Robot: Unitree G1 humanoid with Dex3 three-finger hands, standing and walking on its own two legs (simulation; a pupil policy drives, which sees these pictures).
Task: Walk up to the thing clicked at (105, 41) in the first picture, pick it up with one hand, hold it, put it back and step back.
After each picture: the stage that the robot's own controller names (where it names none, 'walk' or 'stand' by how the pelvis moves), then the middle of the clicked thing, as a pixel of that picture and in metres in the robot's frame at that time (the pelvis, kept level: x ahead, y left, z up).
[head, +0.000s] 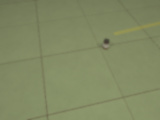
stand; (106, 44) +1.37 -0.26 -0.72
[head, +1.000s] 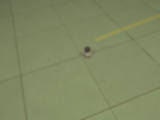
walk; (87, 52) +1.26 +0.07 -0.69
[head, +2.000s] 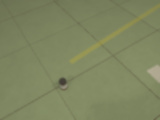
walk; (63, 84) +0.77 +0.24 -0.71
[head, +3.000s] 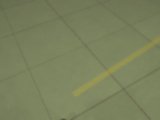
walk; out of the picture +0.43 +0.20 -0.71
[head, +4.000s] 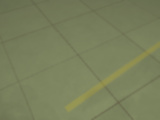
stand; out of the picture +0.32 +0.21 -0.72
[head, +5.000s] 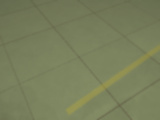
stand; out of the picture +0.30 +0.21 -0.72
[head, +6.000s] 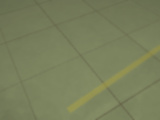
stand; out of the picture +0.31 +0.21 -0.73
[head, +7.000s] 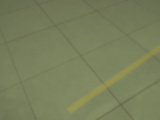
stand; out of the picture +0.30 +0.21 -0.73
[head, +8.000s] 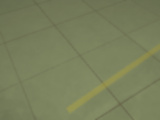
go down; out of the picture +0.30 +0.21 -0.73
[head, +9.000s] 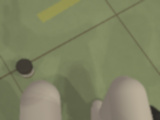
go down; (25, 68) +0.41 +0.21 -0.32
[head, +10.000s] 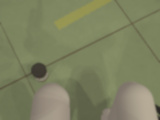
approach; (40, 72) +0.41 +0.20 -0.32
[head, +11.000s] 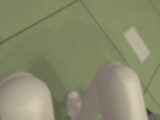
close in; out of the picture +0.41 +0.23 -0.23
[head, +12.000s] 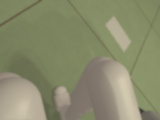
close; out of the picture +0.40 +0.25 -0.22
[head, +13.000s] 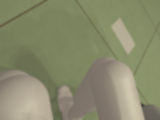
lift; out of the picture +0.38 +0.23 -0.23
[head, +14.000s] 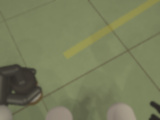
lift; (28, 88) +0.32 +0.19 -0.02
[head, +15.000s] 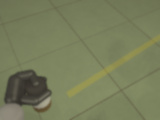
hold; (39, 95) +0.31 +0.17 -0.01
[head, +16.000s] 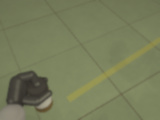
hold; (40, 95) +0.32 +0.17 -0.01
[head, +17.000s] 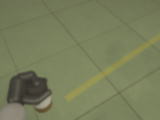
crouch; (40, 95) +0.32 +0.17 -0.02
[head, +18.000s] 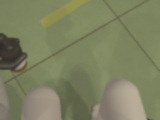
crouch; (13, 57) +0.43 +0.21 -0.11
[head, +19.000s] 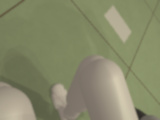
lower; out of the picture +0.44 +0.26 -0.23
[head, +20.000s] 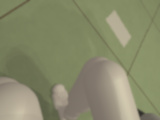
lower; out of the picture +0.43 +0.26 -0.23
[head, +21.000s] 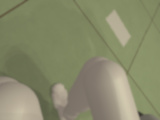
lower; out of the picture +0.42 +0.26 -0.24
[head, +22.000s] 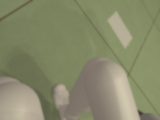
lower; out of the picture +0.42 +0.26 -0.24
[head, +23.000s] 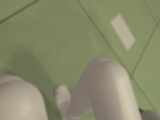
loosen; out of the picture +0.41 +0.24 -0.24
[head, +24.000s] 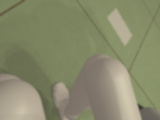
withdraw; out of the picture +0.41 +0.23 -0.23
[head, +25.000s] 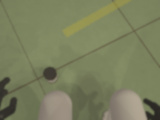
walk; (51, 75) +0.42 +0.17 -0.41
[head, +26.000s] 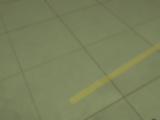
stand; out of the picture +0.35 +0.17 -0.66
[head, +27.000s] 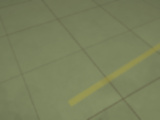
stand; out of the picture +0.35 +0.18 -0.67
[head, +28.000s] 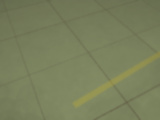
stand; out of the picture +0.35 +0.17 -0.71
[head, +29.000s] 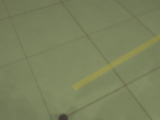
walk; out of the picture +0.39 +0.13 -0.70
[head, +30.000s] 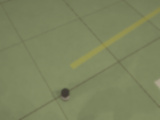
walk; (65, 94) +0.54 +0.12 -0.70
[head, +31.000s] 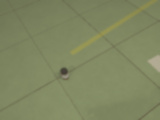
walk; (64, 73) +0.82 +0.26 -0.70
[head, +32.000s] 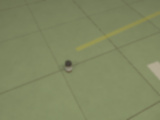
stand; (68, 66) +0.97 +0.16 -0.71
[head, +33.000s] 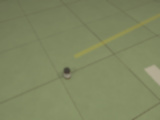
stand; (67, 73) +0.97 +0.18 -0.72
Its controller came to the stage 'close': yes
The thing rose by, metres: 0.70
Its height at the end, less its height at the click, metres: +0.00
